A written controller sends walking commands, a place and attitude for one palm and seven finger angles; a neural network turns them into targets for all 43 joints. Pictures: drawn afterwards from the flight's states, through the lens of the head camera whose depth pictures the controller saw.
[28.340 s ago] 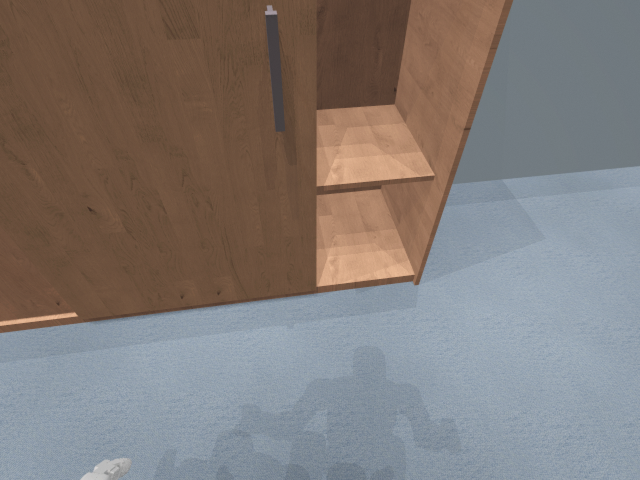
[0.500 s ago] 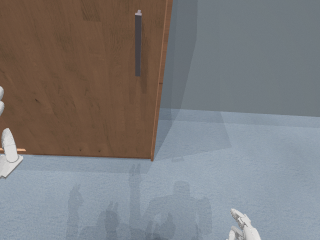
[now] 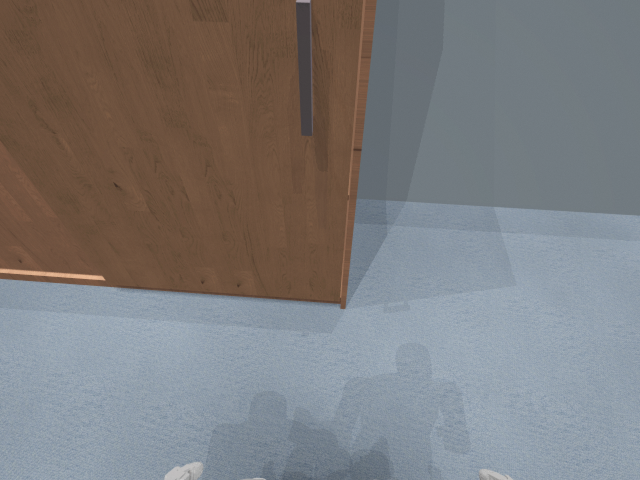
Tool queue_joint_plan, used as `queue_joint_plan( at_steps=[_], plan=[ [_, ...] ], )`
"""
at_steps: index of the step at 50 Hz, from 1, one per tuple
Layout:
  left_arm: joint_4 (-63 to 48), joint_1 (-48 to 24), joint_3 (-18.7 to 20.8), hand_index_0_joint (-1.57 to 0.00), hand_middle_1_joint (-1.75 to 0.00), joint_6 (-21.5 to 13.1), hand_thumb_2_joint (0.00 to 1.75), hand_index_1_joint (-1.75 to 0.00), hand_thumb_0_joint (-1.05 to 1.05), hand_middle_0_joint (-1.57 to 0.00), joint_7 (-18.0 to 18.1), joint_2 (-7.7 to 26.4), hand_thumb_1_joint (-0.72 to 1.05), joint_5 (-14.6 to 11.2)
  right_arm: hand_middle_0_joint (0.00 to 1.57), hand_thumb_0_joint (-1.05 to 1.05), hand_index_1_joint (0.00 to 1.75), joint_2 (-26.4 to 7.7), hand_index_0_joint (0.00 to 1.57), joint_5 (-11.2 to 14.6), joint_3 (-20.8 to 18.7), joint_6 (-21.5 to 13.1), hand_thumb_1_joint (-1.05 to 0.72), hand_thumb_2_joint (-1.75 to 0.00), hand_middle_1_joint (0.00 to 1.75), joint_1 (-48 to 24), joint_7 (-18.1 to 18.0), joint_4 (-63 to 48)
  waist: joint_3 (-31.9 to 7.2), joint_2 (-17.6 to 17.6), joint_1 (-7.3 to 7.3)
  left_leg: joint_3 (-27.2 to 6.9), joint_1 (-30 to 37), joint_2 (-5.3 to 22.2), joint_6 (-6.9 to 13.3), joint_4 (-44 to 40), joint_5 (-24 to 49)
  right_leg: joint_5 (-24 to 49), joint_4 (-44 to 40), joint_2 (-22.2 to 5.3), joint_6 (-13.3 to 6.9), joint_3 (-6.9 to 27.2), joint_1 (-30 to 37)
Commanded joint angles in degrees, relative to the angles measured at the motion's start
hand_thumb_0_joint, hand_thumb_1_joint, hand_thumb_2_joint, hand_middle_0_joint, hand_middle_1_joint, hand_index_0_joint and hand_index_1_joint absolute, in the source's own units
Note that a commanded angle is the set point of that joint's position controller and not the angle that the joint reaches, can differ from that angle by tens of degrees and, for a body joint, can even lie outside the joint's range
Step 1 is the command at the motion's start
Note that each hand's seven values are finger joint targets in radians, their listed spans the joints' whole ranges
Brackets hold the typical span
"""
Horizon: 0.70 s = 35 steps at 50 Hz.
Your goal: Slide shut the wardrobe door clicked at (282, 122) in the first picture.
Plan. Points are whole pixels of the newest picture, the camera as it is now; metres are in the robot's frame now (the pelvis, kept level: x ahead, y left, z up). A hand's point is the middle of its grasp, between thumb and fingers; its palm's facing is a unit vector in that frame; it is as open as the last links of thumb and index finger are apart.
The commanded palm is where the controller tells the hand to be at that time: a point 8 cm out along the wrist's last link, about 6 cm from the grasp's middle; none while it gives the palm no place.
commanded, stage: let the arm hang, fingers relaxed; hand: left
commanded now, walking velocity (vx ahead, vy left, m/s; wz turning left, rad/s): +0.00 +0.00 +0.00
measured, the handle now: (306, 69) +0.74 +0.03 +0.14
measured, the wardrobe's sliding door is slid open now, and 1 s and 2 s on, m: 0.00 0.00 0.00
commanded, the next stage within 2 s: look to check the result in 0.84 s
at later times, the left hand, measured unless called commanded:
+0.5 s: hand out of the picture +0.00 +0.21 -0.14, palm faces +0.02 -0.97 -0.22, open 7.4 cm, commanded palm none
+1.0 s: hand out of the picture +0.02 +0.21 -0.15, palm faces +0.00 -0.98 -0.21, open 7.4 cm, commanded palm none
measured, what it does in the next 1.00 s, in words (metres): stands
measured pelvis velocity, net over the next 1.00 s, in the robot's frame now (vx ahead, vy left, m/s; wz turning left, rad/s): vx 0.00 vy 0.03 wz -0.02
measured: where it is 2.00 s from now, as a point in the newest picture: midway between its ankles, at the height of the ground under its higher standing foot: outside the picture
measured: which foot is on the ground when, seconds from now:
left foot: down 0.00-1.00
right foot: down 0.00-1.00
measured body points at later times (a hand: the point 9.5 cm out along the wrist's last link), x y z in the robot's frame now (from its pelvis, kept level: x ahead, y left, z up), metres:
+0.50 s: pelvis -0.01 +0.02 +0.03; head -0.01 +0.02 +0.48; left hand +0.00 +0.26 -0.13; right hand -0.01 -0.20 -0.13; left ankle -0.02 +0.11 -0.71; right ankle +0.03 -0.09 -0.71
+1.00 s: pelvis +0.00 +0.03 +0.03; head +0.01 +0.03 +0.48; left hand +0.02 +0.26 -0.13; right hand +0.00 -0.20 -0.13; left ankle -0.02 +0.11 -0.71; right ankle +0.03 -0.09 -0.71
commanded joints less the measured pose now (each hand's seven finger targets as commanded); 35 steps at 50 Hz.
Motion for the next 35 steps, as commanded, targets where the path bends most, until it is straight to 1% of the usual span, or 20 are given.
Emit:
queue_joint_plan(
  at_steps=[1, 2, 3, 4, 5, 6, 7, 8, 9, 10, 12, 14, 17, 20, 23, 25, 27, 32, 33, 35],
  plan=[
    [2.1, -0.14, 3.4, -0.2, -0.3, -3.98, 0.9, -0.3, 0.0, -0.2, 1.39, 14.34, 0.9, 0.92, 0.2, 0.0, 0.3, -3.58, 0.2, 0.55, -2.22, 0.08, -0.9, -0.9, 0.3, 1.37, -0.53, -0.62, -5.46, -2.71, 1.67, -1.05, 0.0, -0.08, 0.67, 7.56, -4.12, 28.48, -22.65, -15.56, -6.43, 21.19, 9.08],
    [2.84, -0.54, 4.42, -0.2, -0.3, -4.11, 0.9, -0.3, 0.0, -0.2, 1.83, 12.08, 0.9, 1.3, 0.2, 0.0, 0.3, -2.9, 0.2, 0.23, -2.54, 0.02, -0.9, -0.9, 0.3, 2.5, -0.7, 0.31, -6.05, 0.0, 1.0, -1.05, 1.14, 0.57, 0.83, 5.36, -2.45, 30.22, -21.46, -15.17, -7.75, 19.92, 9.63],
    [3.39, -0.99, 4.79, -0.2, -0.3, -4.03, 0.9, -0.3, 0.0, -0.2, 2.19, 11.86, 0.9, 1.31, 0.2, 0.0, 0.3, -2.08, 0.2, 0.22, -2.56, 0.09, -0.9, -0.9, 0.3, 3.96, -0.6, 1.04, -6.57, 0.33, 0.44, -0.54, 3.38, 0.95, 0.92, 0.84, -0.17, 31.6, -20.12, -14.32, -7.33, 16.66, 10.12],
    [4.7, -2.26, 4.42, -0.2, -0.3, -3.77, 0.9, -0.3, 0.0, -0.2, 2.38, 11.48, 0.9, 1.01, 0.2, 0.0, 0.3, -1.31, 0.2, 0.36, -2.37, 0.19, -0.9, -0.9, 0.3, 5.9, -0.55, 2.5, -7.21, 1.01, -0.12, -0.23, 7.4, 1.21, 1.14, -6.77, 3.68, 28.72, -18.92, -13.16, -6.43, 13.75, 10.17],
    [6.13, -2.9, 3.97, -0.2, -0.3, -3.5, 0.9, -0.3, 0.0, -0.2, 2.41, 10.98, 0.9, 0.54, 0.2, 0.0, 0.3, -0.99, 0.2, 0.52, -2.18, 0.02, -0.9, -0.9, 0.3, 7.15, -0.5, 4.06, -7.01, 1.79, -0.32, -0.8, 11.84, 1.89, 1.63, -14.05, 11.39, 23.25, -17.84, -10.74, -4.19, 10.94, 8.44],
    [7.19, -2.22, 3.54, -0.2, -0.3, -3.17, 0.9, -0.3, 0.0, -0.2, 2.32, 9.48, 0.9, 0.12, 0.2, 0.0, 0.3, -2.3, 0.2, 0.43, -2.03, -0.58, -0.9, -0.9, 0.3, 6.9, -0.67, 4.92, -6.94, 4.88, 0.78, -5.29, 13.15, 5.23, 3.02, -18.12, 18.04, 17.24, -16.21, -6.5, -1.48, 7.53, 7.45],
    [8.26, -0.94, 3.09, -0.2, -0.3, -2.91, 0.9, -0.3, 0.0, -0.2, 2.19, 8.13, 0.9, -0.17, 0.2, 0.0, 0.3, -3.93, 0.2, 0.09, -2.07, -0.9, -0.9, -0.9, 0.3, 4.57, -1.09, 5.03, -6.18, 8.05, 2.72, -8.38, 11.93, 8.83, 4.79, -19.52, 21.57, 13.73, -16.53, -3.91, 0.29, 5.32, 7.91],
    [9.61, -0.71, 2.64, -0.2, -0.3, -2.62, 0.9, -0.3, 0.0, -0.2, 2.08, 7.86, 0.9, 0.0, 0.2, 0.0, 0.3, -4.76, 0.2, 0.04, -2.07, -0.6, -0.9, -0.9, 0.3, 2.39, -1.34, 4.86, -4.28, 5.42, 3.59, -8.29, 9.02, 10.19, 5.59, -20.49, 18.93, 10.91, -18.69, -3.12, 0.88, 4.73, 9.64],
    [11.01, -0.69, 2.5, -0.2, -0.3, -2.66, 0.9, -0.3, 0.0, -0.2, 2.01, 7.98, 0.9, 0.09, 0.2, 0.0, 0.3, -4.18, 0.2, -0.02, -1.82, -0.63, -0.9, -0.9, 0.3, 2.37, -1.65, 5.82, -4.76, 3.24, 3.47, -7.03, 8.48, 8.61, 4.99, -19.69, 18.73, 14.03, -20.03, -3.6, 0.98, 5.17, 11.82],
    [12.65, -1.91, 2.43, -0.2, -0.3, -2.5, 0.9, -0.3, 0.0, -0.2, 2.01, 8.62, 0.9, 0.08, 0.2, 0.0, 0.3, -3.45, 0.2, 0.19, -1.65, -0.67, -0.9, -0.9, 0.3, 2.84, -1.62, 7.16, -4.07, 5.3, 2.79, -6.04, 8.5, 7.34, 4.13, -20.68, 18.09, 14.9, -19.77, -4.28, 0.67, 5.24, 12.77],
    [14.49, -1.89, 2.12, -0.2, -0.3, -2.4, 0.9, -0.3, 0.0, -0.2, 1.93, 8.91, 0.9, -0.1, 0.2, 0.0, 0.3, -3.43, 0.2, 0.37, -1.36, -0.48, -0.9, -0.9, 0.3, 3.64, -1.61, 8.6, -2.7, 4.9, 2.86, -5.37, 7.73, 7.27, 3.63, -22.99, 12.71, 11.98, -21.65, -4.13, 0.56, 5.47, 13.53],
    [16.49, -1.6, 1.9, -0.2, -0.3, -2.42, 0.9, -0.3, 0.0, -0.2, 1.95, 9.19, 0.9, 0.0, 0.2, 0.0, 0.3, -3.31, 0.2, 0.44, -1.46, -0.46, -0.9, -0.9, 0.3, 4.03, -1.52, 9.97, -2.08, 2.36, 2.79, -5.0, 8.52, 6.79, 3.51, -23.86, 9.79, 10.0, -23.48, -4.43, 0.42, 5.81, 13.0],
    [18.42, -1.94, 1.76, -0.2, -0.3, -2.32, 0.9, -0.3, 0.0, -0.2, 1.94, 9.07, 0.9, 0.05, 0.2, 0.0, 0.3, -3.46, 0.2, 0.35, -1.52, -0.26, -0.9, -0.9, 0.3, 5.53, -1.44, 11.66, 1.4, -0.59, 2.35, -4.8, 7.69, 6.16, 3.49, -25.49, 4.64, 4.73, -25.71, -4.45, 0.41, 6.41, 10.74],
    [19.91, -1.71, 1.74, -0.2, -0.3, -2.22, 0.9, -0.3, 0.0, -0.2, 2.0, 9.07, 0.9, 0.14, 0.2, 0.0, 0.3, -3.24, 0.2, 0.27, -1.51, -0.25, -0.9, -0.9, 0.3, 6.27, -1.36, 13.02, 2.91, 0.16, 2.34, -5.12, 7.3, 6.16, 3.68, -26.54, 2.57, 3.17, -25.86, -4.32, 0.45, 6.26, 9.52],
    [20.98, -1.03, 1.8, -0.2, -0.3, -2.39, 0.9, -0.3, 0.0, -0.2, 2.11, 9.09, 0.9, 0.17, 0.2, 0.0, 0.3, -3.44, 0.2, 0.41, -1.51, -0.51, -0.9, -0.9, 0.3, 6.81, -1.42, 14.02, 2.75, 1.65, 2.48, -5.21, 7.12, 6.28, 3.77, -26.98, 2.83, 4.52, -25.28, -4.26, 0.34, 6.24, 10.05],
    [21.69, -0.91, 1.75, -0.2, -0.3, -2.45, 0.9, -0.3, 0.0, -0.2, 2.12, 8.65, 0.9, 0.14, 0.2, 0.0, 0.3, -2.89, 0.2, 0.39, -1.36, -0.71, -0.9, -0.9, 0.3, 6.97, -1.49, 14.64, 2.26, 0.85, 2.56, -5.31, 7.19, 6.43, 3.79, -27.23, 3.43, 5.75, -24.82, -4.53, 0.43, 5.82, 10.71],
    [22.27, -0.74, 1.74, -0.2, -0.3, -2.59, 0.9, -0.3, 0.0, -0.2, 2.12, 8.39, 0.9, 0.11, 0.2, 0.0, 0.3, -3.03, 0.2, 0.41, -1.44, -0.88, -0.9, -0.9, 0.3, 7.1, -1.62, 15.07, 1.92, 1.73, 2.57, -5.15, 7.58, 6.34, 3.74, -27.13, 4.18, 6.55, -24.53, -4.54, 0.34, 5.96, 10.71],
    [23.23, -0.55, 1.74, -0.2, -0.3, -2.95, 0.9, -0.3, 0.0, -0.2, 2.27, 8.03, 0.9, 0.08, 0.2, 0.0, 0.3, -2.65, 0.2, 0.6, -1.36, -1.32, -0.9, -0.9, 0.3, 7.51, -1.87, 15.97, 0.76, 1.93, 2.46, -4.62, 9.38, 6.41, 3.64, -26.23, 9.73, 10.3, -23.76, -5.04, 0.27, 5.8, 11.54],
    [23.18, -0.44, 1.89, -0.2, -0.3, -3.09, 0.9, -0.3, 0.0, -0.2, 2.36, 8.54, 0.9, 0.11, 0.2, 0.0, 0.3, -2.99, 0.2, 0.75, -1.45, -1.46, -0.9, -0.9, 0.3, 7.53, -1.91, 16.03, 0.11, 1.17, 2.52, -4.52, 10.28, 6.47, 3.67, -25.52, 12.4, 11.86, -23.36, -5.06, 0.16, 5.7, 11.88],
    [23.64, -0.65, 1.7, -0.2, -0.3, -3.02, 0.9, -0.3, 0.0, -0.2, 2.39, 7.84, 0.9, 0.0, 0.2, 0.0, 0.3, -2.55, 0.2, 0.66, -1.28, -1.43, -0.9, -0.9, 0.3, 7.35, -2.02, 16.45, 0.59, 1.97, 2.42, -4.48, 10.64, 6.61, 3.53, -25.72, 12.23, 11.31, -23.39, -5.14, 0.23, 5.73, 11.26]
  ],
)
